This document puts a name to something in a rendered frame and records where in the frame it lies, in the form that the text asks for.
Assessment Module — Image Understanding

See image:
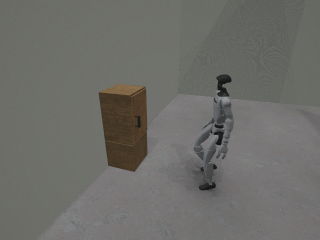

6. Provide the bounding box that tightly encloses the right robot forearm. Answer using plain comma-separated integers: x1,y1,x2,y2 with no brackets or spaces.
208,115,215,124

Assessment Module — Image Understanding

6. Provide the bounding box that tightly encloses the left robot upper arm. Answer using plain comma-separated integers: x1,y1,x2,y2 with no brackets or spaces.
221,97,234,125

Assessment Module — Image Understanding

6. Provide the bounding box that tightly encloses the handle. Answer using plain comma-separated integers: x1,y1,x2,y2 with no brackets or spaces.
134,115,141,128

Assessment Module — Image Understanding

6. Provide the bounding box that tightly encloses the cupboard door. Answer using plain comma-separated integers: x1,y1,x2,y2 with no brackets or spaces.
130,88,148,144

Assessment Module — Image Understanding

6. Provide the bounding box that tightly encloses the right robot hand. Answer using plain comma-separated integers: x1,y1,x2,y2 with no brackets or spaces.
201,122,210,131

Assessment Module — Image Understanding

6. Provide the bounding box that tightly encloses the robot right foot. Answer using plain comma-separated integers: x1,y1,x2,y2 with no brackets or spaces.
200,164,217,171

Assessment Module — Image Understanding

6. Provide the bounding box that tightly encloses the humanoid robot head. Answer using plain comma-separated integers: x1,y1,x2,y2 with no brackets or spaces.
216,74,232,97

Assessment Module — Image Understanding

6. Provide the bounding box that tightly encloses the left robot hand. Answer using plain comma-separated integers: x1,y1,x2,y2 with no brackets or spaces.
216,144,228,160

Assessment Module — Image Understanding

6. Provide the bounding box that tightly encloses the left robot forearm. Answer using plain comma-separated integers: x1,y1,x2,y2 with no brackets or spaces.
221,119,234,145

